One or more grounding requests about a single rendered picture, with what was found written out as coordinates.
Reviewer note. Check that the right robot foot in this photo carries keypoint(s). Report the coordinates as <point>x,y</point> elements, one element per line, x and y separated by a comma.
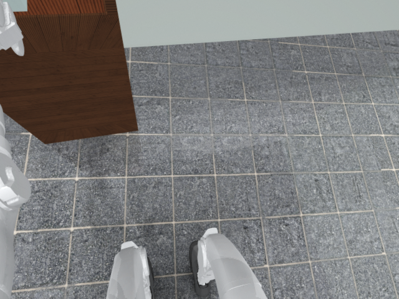
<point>201,290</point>

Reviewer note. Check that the right robot shin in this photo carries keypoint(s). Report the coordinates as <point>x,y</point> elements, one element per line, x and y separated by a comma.
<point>204,276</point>

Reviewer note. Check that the robot left upper arm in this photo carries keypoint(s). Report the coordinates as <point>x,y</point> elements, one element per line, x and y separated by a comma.
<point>15,190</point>

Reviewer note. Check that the cabinet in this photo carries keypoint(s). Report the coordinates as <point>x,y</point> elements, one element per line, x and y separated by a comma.
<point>72,81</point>

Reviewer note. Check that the drawer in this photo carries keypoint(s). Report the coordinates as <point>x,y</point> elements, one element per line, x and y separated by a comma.
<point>41,7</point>

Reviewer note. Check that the left robot hand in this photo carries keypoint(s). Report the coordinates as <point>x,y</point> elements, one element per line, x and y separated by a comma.
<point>10,33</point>

